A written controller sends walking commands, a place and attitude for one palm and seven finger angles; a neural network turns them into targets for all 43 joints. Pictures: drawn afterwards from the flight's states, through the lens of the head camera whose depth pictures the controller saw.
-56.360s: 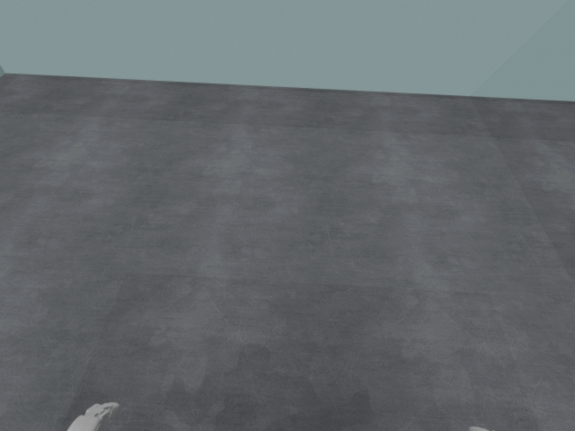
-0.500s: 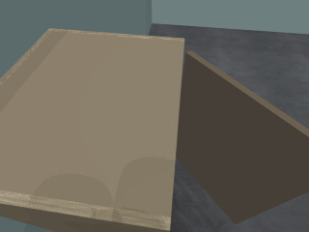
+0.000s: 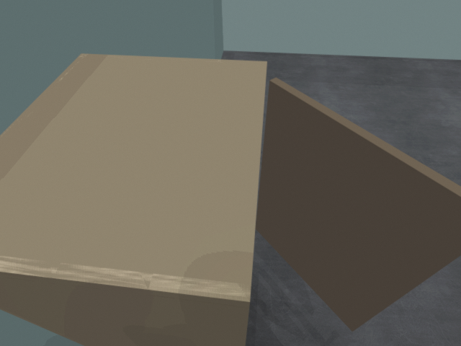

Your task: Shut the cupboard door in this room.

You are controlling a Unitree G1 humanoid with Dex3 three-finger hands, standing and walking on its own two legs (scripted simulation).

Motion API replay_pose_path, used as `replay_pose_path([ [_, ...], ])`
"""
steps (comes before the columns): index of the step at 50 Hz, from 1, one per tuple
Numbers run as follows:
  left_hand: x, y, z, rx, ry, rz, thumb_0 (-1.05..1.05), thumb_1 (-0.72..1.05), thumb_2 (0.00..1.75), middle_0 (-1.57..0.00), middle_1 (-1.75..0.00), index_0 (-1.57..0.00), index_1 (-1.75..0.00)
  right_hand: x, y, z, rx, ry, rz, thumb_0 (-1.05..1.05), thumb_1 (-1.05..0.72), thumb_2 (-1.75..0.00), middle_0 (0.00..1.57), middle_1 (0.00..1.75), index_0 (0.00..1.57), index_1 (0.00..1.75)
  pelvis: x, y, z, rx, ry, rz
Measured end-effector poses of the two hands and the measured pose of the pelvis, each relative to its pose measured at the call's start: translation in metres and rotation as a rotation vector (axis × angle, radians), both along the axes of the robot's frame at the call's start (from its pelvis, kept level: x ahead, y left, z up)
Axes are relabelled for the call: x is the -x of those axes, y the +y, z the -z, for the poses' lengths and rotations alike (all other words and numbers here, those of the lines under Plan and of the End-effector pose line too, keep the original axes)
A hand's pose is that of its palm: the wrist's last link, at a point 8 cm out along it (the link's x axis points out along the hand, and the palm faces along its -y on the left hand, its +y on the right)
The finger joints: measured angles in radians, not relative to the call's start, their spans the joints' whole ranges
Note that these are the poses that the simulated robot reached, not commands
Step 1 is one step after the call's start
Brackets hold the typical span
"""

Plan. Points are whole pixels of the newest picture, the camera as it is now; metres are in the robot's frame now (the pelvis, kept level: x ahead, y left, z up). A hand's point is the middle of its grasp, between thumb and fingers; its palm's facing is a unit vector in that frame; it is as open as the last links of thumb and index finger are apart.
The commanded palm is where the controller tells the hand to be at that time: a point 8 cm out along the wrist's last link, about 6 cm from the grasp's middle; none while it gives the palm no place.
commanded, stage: look again from close up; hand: left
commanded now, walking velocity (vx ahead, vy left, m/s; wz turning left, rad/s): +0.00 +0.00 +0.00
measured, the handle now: (422, 240) +0.31 -0.33 +0.00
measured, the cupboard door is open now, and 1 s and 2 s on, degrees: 45 45 46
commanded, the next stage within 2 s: shuffle to correct the standing spot in 0.28 s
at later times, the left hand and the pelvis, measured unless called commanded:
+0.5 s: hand out of the picture +0.01 +0.17 -0.17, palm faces +0.03 -0.98 -0.22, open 7.3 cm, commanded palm none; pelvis +0.00 -0.01 +0.00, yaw +1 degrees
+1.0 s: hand out of the picture -0.03 +0.13 -0.20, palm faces +0.29 -0.94 -0.19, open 7.3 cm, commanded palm none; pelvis +0.03 -0.04 -0.02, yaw +17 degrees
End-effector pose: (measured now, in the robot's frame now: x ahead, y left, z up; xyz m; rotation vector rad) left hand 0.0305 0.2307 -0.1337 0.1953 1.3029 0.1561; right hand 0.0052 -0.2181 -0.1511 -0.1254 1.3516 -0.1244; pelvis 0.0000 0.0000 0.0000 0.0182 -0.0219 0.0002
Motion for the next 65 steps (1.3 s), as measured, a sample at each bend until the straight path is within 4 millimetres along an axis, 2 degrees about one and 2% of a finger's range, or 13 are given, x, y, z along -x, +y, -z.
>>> replay_pose_path([
  [23,0.022,-0.011,0.002,0.013,0.041,-0.025,0.01,0.92,0.9,-0.2,-0.3,-0.2,-0.3,0.016,0.005,0.0,-0.021,0.043,0.016,0.0,-0.91,-0.9,0.2,0.3,0.2,0.3,0.002,-0.007,-0.002,0.001,-0.001,-0.004],
  [29,0.025,-0.014,0.008,0.019,0.047,-0.063,0.01,0.92,0.9,-0.2,-0.3,-0.2,-0.3,0.018,0.004,0.003,-0.028,0.077,-0.002,0.0,-0.91,-0.9,0.2,0.3,0.2,0.3,-0.007,-0.012,0.002,-0.007,0.007,-0.042],
  [33,0.025,-0.021,0.008,0.013,0.055,-0.102,0.01,0.92,0.9,-0.2,-0.3,-0.2,-0.3,0.013,-0.004,0.006,-0.028,0.105,-0.02,0.0,-0.91,-0.9,0.2,0.3,0.2,0.3,-0.017,-0.02,0.005,-0.008,0.02,-0.072],
  [36,0.026,-0.028,0.009,0.008,0.051,-0.139,0.01,0.91,0.9,-0.2,-0.3,-0.2,-0.3,0.001,-0.015,0.008,-0.02,0.119,-0.045,0.0,-0.91,-0.9,0.2,0.3,0.2,0.3,-0.025,-0.028,0.008,0.003,0.034,-0.106],
  [39,0.032,-0.034,0.015,0.01,0.031,-0.202,0.01,0.91,0.9,-0.2,-0.3,-0.2,-0.3,-0.019,-0.027,0.009,0.01,0.132,-0.111,0.0,-0.91,-0.9,0.2,0.3,0.2,0.3,-0.024,-0.033,0.013,0.038,0.065,-0.185],
  [42,0.046,-0.042,0.022,0.024,0.034,-0.268,0.0,0.91,0.9,-0.2,-0.3,-0.2,-0.3,-0.052,-0.036,0.005,0.051,0.112,-0.197,0.0,-0.91,-0.9,0.2,0.3,0.2,0.3,-0.02,-0.036,0.014,0.054,0.09,-0.236],
  [46,0.07,-0.05,0.038,0.053,0.08,-0.324,0.0,0.92,0.9,-0.2,-0.3,-0.2,-0.3,-0.103,-0.043,0.0,0.104,-0.007,-0.291,0.0,-0.91,-0.9,0.2,0.3,0.2,0.3,-0.02,-0.037,0.022,0.036,0.095,-0.275],
  [49,0.079,-0.054,0.039,0.062,0.137,-0.324,0.01,0.92,0.9,-0.2,-0.3,-0.2,-0.3,-0.124,-0.047,-0.006,0.129,-0.069,-0.312,0.0,-0.91,-0.9,0.2,0.3,0.2,0.3,-0.025,-0.04,0.02,0.019,0.064,-0.291],
  [53,0.058,-0.053,0.027,0.041,0.082,-0.359,0.01,0.92,0.9,-0.2,-0.3,-0.2,-0.3,-0.125,-0.057,-0.012,0.13,-0.05,-0.355,0.0,-0.91,-0.9,0.2,0.3,0.2,0.3,-0.037,-0.052,0.013,0.037,0.035,-0.359],
  [59,-0.007,-0.057,0.003,-0.02,-0.115,-0.405,0.01,0.92,0.9,-0.2,-0.3,-0.2,-0.3,-0.122,-0.087,-0.006,0.093,0.093,-0.441,0.0,-0.91,-0.9,0.2,0.3,0.2,0.3,-0.061,-0.085,0.008,0.053,0.009,-0.436],
  [62,-0.034,-0.068,-0.003,-0.058,-0.185,-0.409,0.01,0.91,0.9,-0.2,-0.3,-0.2,-0.3,-0.139,-0.109,0.009,0.07,0.124,-0.456,0.0,-0.9,-0.9,0.21,0.3,0.2,0.3,-0.077,-0.105,0.017,0.05,0.009,-0.457],
  [64,-0.043,-0.074,0.008,-0.105,-0.238,-0.411,0.01,0.91,0.9,-0.2,-0.3,-0.2,-0.3,-0.159,-0.126,0.026,0.065,0.119,-0.469,0.0,-0.9,-0.9,0.21,0.3,0.2,0.3,-0.088,-0.123,0.036,-0.01,0.052,-0.527],
  [65,-0.043,-0.079,0.013,-0.123,-0.249,-0.438,0.01,0.91,0.9,-0.2,-0.3,-0.2,-0.3,-0.172,-0.134,0.035,0.075,0.117,-0.498,0.0,-0.9,-0.9,0.21,0.3,0.2,0.3,-0.085,-0.13,0.044,-0.013,0.053,-0.56],
])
